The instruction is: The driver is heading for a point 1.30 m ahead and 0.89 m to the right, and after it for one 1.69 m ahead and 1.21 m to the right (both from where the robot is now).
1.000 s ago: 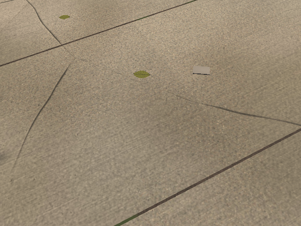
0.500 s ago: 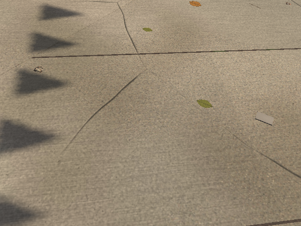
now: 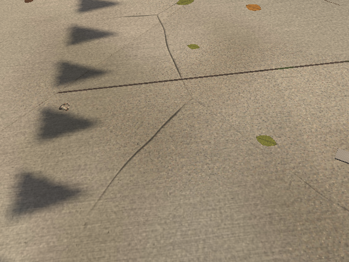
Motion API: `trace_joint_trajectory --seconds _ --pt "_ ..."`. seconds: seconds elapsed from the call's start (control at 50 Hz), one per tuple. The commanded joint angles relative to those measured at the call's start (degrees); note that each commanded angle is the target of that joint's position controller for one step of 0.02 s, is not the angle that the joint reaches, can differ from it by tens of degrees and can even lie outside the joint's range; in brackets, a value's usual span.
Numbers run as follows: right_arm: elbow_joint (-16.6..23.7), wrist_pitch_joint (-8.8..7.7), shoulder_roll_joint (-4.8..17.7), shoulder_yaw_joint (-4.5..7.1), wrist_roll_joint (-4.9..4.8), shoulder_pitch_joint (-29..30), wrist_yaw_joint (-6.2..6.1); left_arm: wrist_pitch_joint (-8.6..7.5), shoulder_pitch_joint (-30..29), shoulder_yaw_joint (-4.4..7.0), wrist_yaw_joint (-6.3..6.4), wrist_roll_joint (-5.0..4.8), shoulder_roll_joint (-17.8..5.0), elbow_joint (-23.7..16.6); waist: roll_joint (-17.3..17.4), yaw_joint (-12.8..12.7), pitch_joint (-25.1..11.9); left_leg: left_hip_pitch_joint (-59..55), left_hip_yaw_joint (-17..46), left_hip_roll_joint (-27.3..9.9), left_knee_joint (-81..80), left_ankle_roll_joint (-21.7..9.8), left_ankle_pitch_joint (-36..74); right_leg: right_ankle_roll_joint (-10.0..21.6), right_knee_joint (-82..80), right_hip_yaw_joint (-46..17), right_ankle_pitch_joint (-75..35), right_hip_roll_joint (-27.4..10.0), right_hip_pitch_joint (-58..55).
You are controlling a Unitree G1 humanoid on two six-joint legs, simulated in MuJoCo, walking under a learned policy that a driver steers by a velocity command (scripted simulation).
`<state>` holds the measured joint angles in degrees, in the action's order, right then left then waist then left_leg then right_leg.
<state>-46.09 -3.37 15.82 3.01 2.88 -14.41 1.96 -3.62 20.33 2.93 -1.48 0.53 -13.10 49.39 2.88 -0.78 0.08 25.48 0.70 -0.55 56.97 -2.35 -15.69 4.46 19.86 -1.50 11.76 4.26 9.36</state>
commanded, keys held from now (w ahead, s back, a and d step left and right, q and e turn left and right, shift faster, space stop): w+e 1.00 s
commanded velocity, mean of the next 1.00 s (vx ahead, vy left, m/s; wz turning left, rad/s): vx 0.49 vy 0.00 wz -0.53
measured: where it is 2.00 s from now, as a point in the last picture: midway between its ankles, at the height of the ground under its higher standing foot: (295, 173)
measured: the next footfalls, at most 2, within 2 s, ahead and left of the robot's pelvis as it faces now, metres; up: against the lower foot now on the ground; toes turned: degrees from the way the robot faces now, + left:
left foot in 0.30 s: +0.35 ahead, +0.10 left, +0.00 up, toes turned -11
right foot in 0.84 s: +0.54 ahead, -0.19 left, +0.00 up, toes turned -33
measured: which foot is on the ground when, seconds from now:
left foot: up 0.00-0.28, down 0.30-0.84, up 0.86-1.00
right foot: down 0.00-0.30, up 0.32-0.82, down 0.84-1.00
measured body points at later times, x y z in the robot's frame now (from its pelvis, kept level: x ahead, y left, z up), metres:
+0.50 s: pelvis +0.27 +0.03 +0.00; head +0.30 +0.03 +0.44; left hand +0.42 +0.27 -0.13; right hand +0.30 -0.26 -0.11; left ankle +0.31 +0.10 -0.75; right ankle +0.20 -0.09 -0.66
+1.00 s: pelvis +0.50 -0.12 -0.01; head +0.53 -0.15 +0.43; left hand +0.75 +0.04 -0.13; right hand +0.42 -0.38 -0.14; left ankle +0.51 +0.05 -0.65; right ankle +0.51 -0.17 -0.75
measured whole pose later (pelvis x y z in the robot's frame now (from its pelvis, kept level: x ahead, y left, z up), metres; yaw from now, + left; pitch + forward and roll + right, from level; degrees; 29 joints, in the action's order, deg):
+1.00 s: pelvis +0.50 -0.12 -0.01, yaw -35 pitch +1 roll +0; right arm -44.8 -3.1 14.7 1.8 1.8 -15.1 0.3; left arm -0.6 12.0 3.6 -0.9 0.7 -16.2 44.4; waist 0.8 1.4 4.3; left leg 24.5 -0.9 -5.2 68.8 0.8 -20.4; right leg 7.5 27.4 2.1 11.0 7.2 17.1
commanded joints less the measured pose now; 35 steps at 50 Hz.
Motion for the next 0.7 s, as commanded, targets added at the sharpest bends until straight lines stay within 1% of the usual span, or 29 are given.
trace_joint_trajectory --seconds 0.02,0.06,0.1,0.14,0.18,0.2,0.22,0.24,0.26,0.28,0.3,0.32,0.34,0.36,0.38,0.4,0.42,0.44,0.48,0.52,0.58,0.62,0.66,0.7 --pt "4.3 0.01 3.6 0.45 0.36 2.6 0.26 -1.3 3.0 1.99 0.71 -0.95 -8.3 -1.4 -7.6 0.4 1.4 13.5 -0.1 -2.1 -0.7 3.0 3.0 8.4 -9.8 -16.5 -14.0 -13.3 -8.8" --pt "6.1 0.31 3.1 0.0 0.11 7.5 0.25 -1.16 5.1 2.19 1.08 -0.99 -8.6 -0.6 -7.1 -0.6 2.1 15.5 -1.0 -2.3 -4.4 4.4 4.8 8.8 -9.8 -15.5 -17.7 -12.8 -8.7" --pt "7.9 0.36 2.3 -0.63 -0.21 12.5 0.33 -0.89 6.4 2.26 1.22 -0.83 -8.5 -0.2 -7.4 -1.8 2.8 14.6 -1.7 -1.7 -10.3 5.1 7.9 8.2 -9.2 -14.3 -20.3 -11.4 -7.4" --pt "9.2 0.22 1.8 -1.19 -0.66 16.3 0.44 -0.62 7.6 2.46 1.34 -0.63 -9.0 0.1 -8.0 -3.0 2.8 12.3 -2.0 -0.6 -15.7 5.1 10.9 7.7 -7.8 -14.0 -23.0 -10.8 -6.9" --pt "10.3 0.0 2.1 -1.38 -1.13 18.9 0.32 -0.35 8.5 2.67 1.48 -0.37 -9.6 0.1 -8.2 -3.7 2.6 9.8 -1.9 0.3 -19.8 4.6 12.3 7.2 -6.0 -15.0 -25.6 -11.2 -7.1" --pt "10.7 -0.14 2.6 -1.35 -1.33 19.2 0.15 -0.27 8.3 2.79 1.62 -0.26 -10.0 -0.1 -8.4 -3.5 2.4 8.0 -1.5 0.6 -21.4 4.1 12.6 6.7 -5.1 -15.9 -26.8 -11.8 -7.3" --pt "10.8 -0.3 3.2 -1.22 -1.44 18.5 -0.06 -0.2 7.6 2.92 1.79 -0.19 -10.4 -0.4 -8.5 -2.8 2.2 5.4 -0.9 0.7 -23.0 3.5 12.4 6.0 -4.0 -16.8 -27.6 -12.3 -7.2" --pt "10.3 -0.47 4.0 -0.98 -1.5 16.3 -0.35 -0.14 6.1 3.08 1.94 -0.11 -10.9 -0.9 -8.5 -1.3 1.7 1.3 -0.4 1.0 -24.8 2.7 11.4 5.0 -2.5 -17.4 -28.5 -12.6 -6.3" --pt "9.1 -0.68 5.1 -0.53 -1.55 12.4 -0.8 -0.16 4.4 3.29 1.94 -0.01 -11.6 -1.5 -8.5 0.6 0.4 -4.8 -0.6 2.1 -26.3 1.8 9.4 3.9 0.7 -17.6 -32.5 -12.2 -5.1" --pt "7.0 -1.07 6.5 0.14 -1.53 5.9 -1.45 -0.26 3.2 3.4 1.69 -0.1 -12.0 -1.8 -6.9 3.5 -2.7 -13.4 -1.1 3.1 -29.1 0.7 9.1 2.7 8.0 -16.5 -36.1 -10.3 -3.9" --pt "5.4 -1.75 8.9 0.98 -0.74 -1.4 -2.33 -0.51 2.9 3.26 1.25 -0.5 -11.3 -2.3 -3.8 6.8 -7.6 -25.0 2.2 -1.0 -30.5 -1.1 7.8 1.5 19.6 -14.1 -31.0 -6.6 1.0" --pt "5.5 -1.92 13.1 1.82 0.62 -10.5 -3.38 -0.82 4.1 2.01 1.14 -0.58 -6.5 -4.3 3.7 9.1 -16.7 -36.7 17.4 -16.3 -32.2 -3.3 -6.3 1.0 36.0 -9.4 -9.0 -3.0 8.0" --pt "5.7 -0.97 16.6 2.65 0.84 -6.7 -3.14 -0.23 11.3 1.53 1.21 -2.07 -3.8 -5.8 17.3 3.1 -19.0 -41.8 43.9 -26.4 -41.6 -8.9 -13.0 0.1 47.9 -4.5 21.2 3.3 23.3" --pt "6.6 -0.34 10.3 1.78 -0.25 -2.4 -2.87 0.93 8.5 2.08 1.63 0.02 -8.5 -3.5 5.4 2.4 -10.1 -33.6 41.3 -23.8 -42.5 -8.6 -19.8 0.7 52.2 -4.9 15.9 -2.2 27.3" --pt "7.0 -0.41 5.9 0.62 -0.8 1.1 -2.67 1.19 4.1 2.23 0.87 0.53 -8.5 -3.8 0.2 2.1 -3.5 -26.1 31.0 -20.5 -43.2 -7.4 -15.4 0.5 50.6 -4.3 10.3 -4.0 26.6" --pt "6.5 -0.62 4.4 0.16 -0.65 2.1 -2.45 1.37 2.4 2.01 0.35 0.52 -7.2 -4.1 -0.4 1.3 -0.9 -21.6 23.0 -17.8 -44.4 -6.6 -6.0 0.0 48.5 -3.8 7.7 -5.6 25.0" --pt "5.7 -1.0 4.0 -0.01 -0.75 1.4 -2.57 1.91 1.5 2.05 -0.16 1.11 -6.9 -4.2 1.6 0.9 0.2 -19.2 17.2 -15.8 -45.1 -5.9 0.3 -0.5 47.0 -3.4 7.0 -6.8 23.8" --pt "5.0 -1.5 3.9 -0.05 -1.01 0.8 -2.56 2.61 1.7 1.99 -0.64 1.45 -6.7 -4.2 3.0 0.2 0.5 -17.6 13.1 -14.5 -45.8 -5.4 4.9 -1.0 46.4 -2.9 6.4 -7.3 22.7" --pt "3.9 -2.68 4.0 0.11 -1.65 -1.1 -2.22 3.41 -0.2 1.84 -1.22 1.44 -6.2 -5.2 2.8 0.0 0.2 -17.8 8.8 -14.3 -46.7 -5.9 12.2 -1.4 46.0 -2.4 4.6 -7.6 23.7" --pt "3.1 -3.15 4.7 0.45 -1.98 -2.2 -2.13 3.79 -4.0 1.61 -1.86 1.54 -5.8 -6.6 2.2 0.1 0.9 -19.1 5.2 -14.7 -48.2 -6.5 14.7 -2.0 45.1 -2.1 1.2 -8.3 27.8" --pt "1.8 -3.0 4.8 0.65 -1.9 -4.3 -2.08 3.82 -9.7 1.25 -2.45 1.51 -5.5 -8.6 1.1 0.9 2.4 -21.0 -0.3 -14.0 -49.1 -6.6 18.6 -2.9 40.6 -1.2 -4.3 -8.7 32.3" --pt "1.1 -2.88 4.8 0.68 -1.85 -5.1 -1.99 3.58 -13.3 0.7 -2.82 1.34 -4.8 -9.8 1.1 1.5 3.2 -21.4 -4.3 -12.7 -48.9 -6.0 21.2 -3.0 34.3 0.5 -8.6 -8.4 31.7" --pt "0.3 -2.76 5.3 0.8 -1.89 -6.1 -2.06 3.31 -17.4 0.05 -3.29 1.35 -4.0 -11.1 1.3 2.5 4.0 -21.8 -7.4 -12.3 -48.5 -5.2 23.0 -2.5 27.4 3.0 -11.7 -8.1 29.4" --pt "-0.7 -2.49 6.2 1.03 -1.9 -8.2 -2.35 3.17 -21.3 -0.38 -3.69 1.51 -3.8 -12.7 1.2 3.7 4.9 -24.1 -9.1 -13.3 -48.0 -4.9 25.3 -1.4 22.3 5.4 -11.2 -7.8 28.2"
Velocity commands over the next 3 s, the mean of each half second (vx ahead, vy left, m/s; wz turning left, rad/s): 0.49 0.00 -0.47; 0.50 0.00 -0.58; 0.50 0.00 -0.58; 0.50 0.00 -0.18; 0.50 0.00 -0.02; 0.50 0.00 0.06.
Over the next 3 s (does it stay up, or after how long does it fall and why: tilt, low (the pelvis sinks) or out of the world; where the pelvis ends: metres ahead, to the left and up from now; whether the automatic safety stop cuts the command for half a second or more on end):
stays up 1.19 -0.93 -0.02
